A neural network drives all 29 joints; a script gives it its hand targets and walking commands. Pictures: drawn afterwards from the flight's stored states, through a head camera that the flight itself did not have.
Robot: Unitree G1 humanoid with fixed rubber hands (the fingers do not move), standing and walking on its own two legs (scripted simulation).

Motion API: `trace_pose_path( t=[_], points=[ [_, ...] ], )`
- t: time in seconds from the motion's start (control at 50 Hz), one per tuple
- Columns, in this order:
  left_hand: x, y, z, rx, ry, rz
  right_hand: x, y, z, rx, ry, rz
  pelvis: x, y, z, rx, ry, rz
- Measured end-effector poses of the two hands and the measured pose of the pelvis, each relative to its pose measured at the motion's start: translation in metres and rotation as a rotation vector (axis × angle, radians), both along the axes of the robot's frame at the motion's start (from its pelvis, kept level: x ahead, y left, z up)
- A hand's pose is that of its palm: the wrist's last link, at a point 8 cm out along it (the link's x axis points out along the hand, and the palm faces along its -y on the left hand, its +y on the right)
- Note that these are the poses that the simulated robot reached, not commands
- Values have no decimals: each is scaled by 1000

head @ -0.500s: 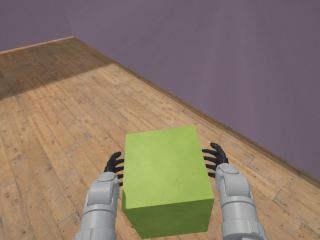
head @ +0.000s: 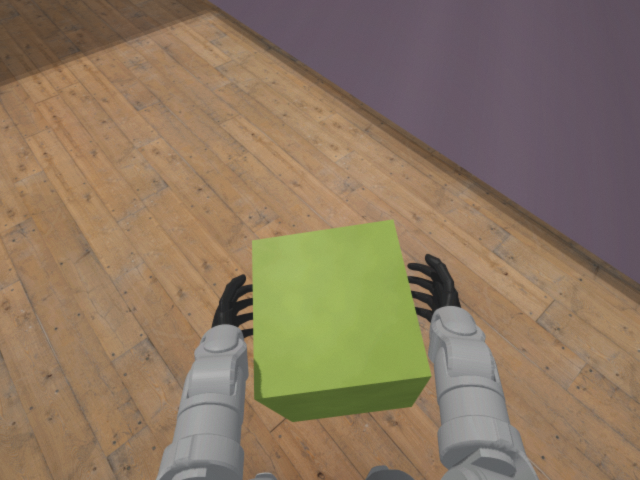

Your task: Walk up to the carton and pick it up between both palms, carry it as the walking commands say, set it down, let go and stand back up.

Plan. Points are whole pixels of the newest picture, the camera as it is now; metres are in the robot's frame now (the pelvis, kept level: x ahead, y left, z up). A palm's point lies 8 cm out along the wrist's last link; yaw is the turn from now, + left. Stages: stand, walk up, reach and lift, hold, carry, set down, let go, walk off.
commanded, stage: set down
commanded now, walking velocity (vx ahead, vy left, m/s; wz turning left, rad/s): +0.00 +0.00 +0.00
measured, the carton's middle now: (338, 330) +0.34 -0.03 -0.10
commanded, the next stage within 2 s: none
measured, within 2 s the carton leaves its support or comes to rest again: neither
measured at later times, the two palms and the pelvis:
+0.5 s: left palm (240, 338) +0.35 +0.12 -0.12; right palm (424, 319) +0.35 -0.17 -0.10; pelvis -0.02 -0.02 -0.06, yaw +1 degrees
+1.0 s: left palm (253, 342) +0.37 +0.11 -0.21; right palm (413, 322) +0.38 -0.17 -0.19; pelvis -0.03 +0.01 -0.14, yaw +0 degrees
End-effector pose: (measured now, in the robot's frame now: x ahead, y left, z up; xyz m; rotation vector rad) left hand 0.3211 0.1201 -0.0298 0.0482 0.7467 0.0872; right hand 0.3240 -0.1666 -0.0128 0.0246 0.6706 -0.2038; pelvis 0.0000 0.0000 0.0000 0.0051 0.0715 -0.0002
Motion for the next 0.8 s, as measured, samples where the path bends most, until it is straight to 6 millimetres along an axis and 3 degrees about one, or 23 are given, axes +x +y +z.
trace_pose_path(
  t=[0.16,0.34,0.8],
  points=[
    [-1,-4,-34,-31,-20,58,8,-3,-34,27,-23,12,-12,-15,-17,-1,120,16],
    [15,-5,-65,-49,-42,53,18,-5,-65,30,-43,-11,-22,-22,-43,-3,228,15],
    [42,-4,-148,-77,-32,59,48,-4,-141,16,-36,-7,-25,4,-109,-18,460,10]
  ],
)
